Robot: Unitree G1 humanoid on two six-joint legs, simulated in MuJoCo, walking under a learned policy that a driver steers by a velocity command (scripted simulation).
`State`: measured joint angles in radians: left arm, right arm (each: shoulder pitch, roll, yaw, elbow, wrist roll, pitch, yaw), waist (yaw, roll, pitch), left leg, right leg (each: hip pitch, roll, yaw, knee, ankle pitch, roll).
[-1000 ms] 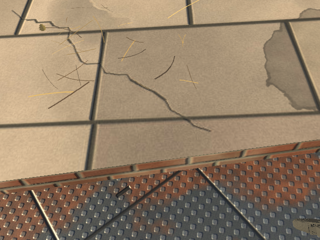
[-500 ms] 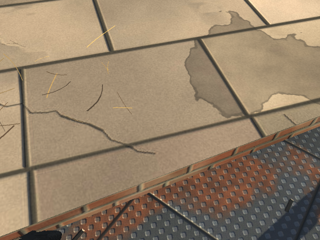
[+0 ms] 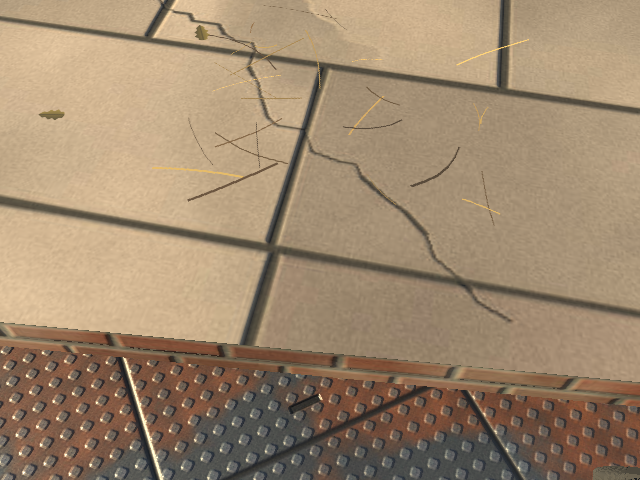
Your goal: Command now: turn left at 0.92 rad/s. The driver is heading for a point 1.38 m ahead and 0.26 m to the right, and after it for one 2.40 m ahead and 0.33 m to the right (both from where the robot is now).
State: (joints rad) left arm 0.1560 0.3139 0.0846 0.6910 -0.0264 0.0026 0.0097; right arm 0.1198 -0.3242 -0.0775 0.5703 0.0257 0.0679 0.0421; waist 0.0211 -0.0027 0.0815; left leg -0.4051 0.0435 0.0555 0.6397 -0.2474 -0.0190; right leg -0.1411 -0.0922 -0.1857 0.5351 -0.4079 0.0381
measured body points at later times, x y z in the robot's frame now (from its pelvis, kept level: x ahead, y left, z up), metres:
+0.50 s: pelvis +0.08 +0.00 +0.02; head +0.09 -0.02 +0.47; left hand +0.19 +0.29 -0.07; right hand +0.22 -0.28 -0.09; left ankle +0.03 +0.12 -0.73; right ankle +0.09 -0.15 -0.68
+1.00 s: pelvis +0.33 -0.16 +0.02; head +0.37 -0.22 +0.46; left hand +0.50 +0.08 -0.08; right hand +0.48 -0.47 -0.06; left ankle +0.47 -0.08 -0.69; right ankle +0.18 -0.18 -0.72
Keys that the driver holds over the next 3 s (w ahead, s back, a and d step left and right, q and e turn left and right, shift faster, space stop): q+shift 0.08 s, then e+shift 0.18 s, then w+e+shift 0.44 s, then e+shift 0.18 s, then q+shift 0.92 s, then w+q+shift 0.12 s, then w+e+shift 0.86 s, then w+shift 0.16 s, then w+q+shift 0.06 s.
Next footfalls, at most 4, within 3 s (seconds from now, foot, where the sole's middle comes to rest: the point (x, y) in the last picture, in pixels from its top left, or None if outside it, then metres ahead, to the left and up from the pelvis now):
0.66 right None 0.21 -0.19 -0.76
1.04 left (394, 439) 0.49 -0.12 -0.76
1.38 right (542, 461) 0.46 -0.41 -0.76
1.68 left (430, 335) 0.67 -0.19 -0.64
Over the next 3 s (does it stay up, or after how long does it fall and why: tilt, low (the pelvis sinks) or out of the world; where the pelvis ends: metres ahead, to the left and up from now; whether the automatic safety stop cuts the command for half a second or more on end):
stays up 1.31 -0.30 0.12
